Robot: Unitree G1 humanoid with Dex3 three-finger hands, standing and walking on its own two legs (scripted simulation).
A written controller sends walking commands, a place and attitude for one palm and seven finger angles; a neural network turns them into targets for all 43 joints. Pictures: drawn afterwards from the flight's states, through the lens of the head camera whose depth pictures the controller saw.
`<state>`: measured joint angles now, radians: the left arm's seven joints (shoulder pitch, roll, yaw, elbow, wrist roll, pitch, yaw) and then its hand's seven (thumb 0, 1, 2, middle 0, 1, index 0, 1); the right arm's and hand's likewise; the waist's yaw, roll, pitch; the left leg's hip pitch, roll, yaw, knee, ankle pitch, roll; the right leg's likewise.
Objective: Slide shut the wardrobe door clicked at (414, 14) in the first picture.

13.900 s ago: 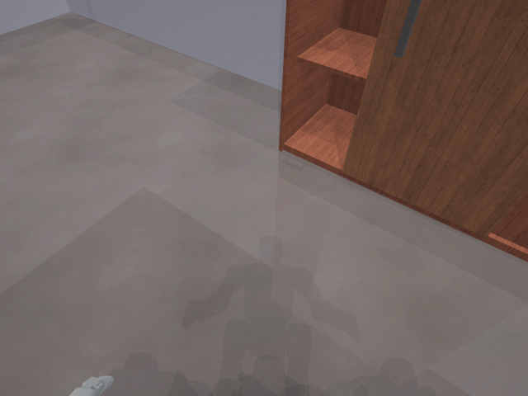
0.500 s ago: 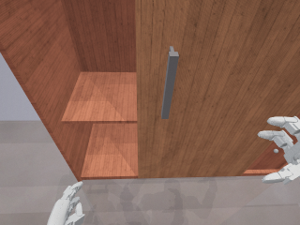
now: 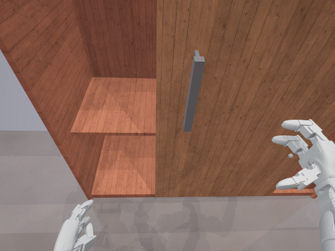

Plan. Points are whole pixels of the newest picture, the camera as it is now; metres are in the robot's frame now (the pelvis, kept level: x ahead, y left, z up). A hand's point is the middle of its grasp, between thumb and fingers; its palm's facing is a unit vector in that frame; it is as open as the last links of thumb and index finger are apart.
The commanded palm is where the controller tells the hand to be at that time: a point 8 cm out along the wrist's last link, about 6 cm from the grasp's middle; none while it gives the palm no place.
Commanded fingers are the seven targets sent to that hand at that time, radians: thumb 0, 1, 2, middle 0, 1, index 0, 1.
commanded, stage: move the hooked fingers beside the handle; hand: right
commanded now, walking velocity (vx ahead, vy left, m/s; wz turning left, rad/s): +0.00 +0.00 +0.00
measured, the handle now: (191, 94) +0.53 -0.05 +0.09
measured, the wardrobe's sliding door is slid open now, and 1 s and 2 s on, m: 0.38 0.38 0.38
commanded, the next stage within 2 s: none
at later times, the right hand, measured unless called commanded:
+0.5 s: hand (260, 134) +0.37 -0.20 +0.12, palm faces -0.03 +1.00 -0.02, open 14.0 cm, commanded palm +0.35 -0.24 +0.11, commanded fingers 0.00 0.50 -0.30 0.30 1.20 0.30 1.20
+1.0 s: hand (230, 114) +0.43 -0.14 +0.12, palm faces -0.04 +1.00 -0.01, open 14.0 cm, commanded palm +0.42 -0.19 +0.11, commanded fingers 0.00 0.50 -0.30 0.30 1.20 0.30 1.20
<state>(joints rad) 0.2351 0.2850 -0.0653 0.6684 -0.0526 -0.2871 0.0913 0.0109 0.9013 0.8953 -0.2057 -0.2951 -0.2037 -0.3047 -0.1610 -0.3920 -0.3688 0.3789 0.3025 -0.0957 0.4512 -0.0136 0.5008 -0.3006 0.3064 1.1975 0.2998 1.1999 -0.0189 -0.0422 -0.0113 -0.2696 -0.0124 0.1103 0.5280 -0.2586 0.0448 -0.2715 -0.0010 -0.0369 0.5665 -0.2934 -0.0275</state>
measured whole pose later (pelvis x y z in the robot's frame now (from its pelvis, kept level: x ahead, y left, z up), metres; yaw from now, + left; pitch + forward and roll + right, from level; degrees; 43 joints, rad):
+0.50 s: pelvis +0.01 +0.00 +0.00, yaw +1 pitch +2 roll +0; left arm 0.28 0.28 -0.04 0.68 -0.05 -0.22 0.06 0.01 0.90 0.90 -0.20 -0.29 -0.20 -0.30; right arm -0.33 -0.33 -0.28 0.51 0.24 -0.12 0.31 -0.01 0.50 -0.30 0.30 1.20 0.30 1.20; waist 0.01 -0.04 -0.03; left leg -0.31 -0.01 0.09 0.54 -0.27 0.04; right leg -0.30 0.00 -0.05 0.56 -0.30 -0.03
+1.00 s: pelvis +0.01 +0.00 +0.00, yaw +2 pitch +5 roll +0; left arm 0.31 0.27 -0.03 0.70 -0.04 -0.14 0.02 0.01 0.90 0.90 -0.20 -0.29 -0.20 -0.30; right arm -0.61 -0.27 -0.21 0.80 0.17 -0.20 0.15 -0.01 0.50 -0.30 0.31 1.20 0.30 1.20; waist 0.05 -0.03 -0.03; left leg -0.38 -0.01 0.08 0.57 -0.27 0.04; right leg -0.36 0.00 -0.07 0.58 -0.30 -0.03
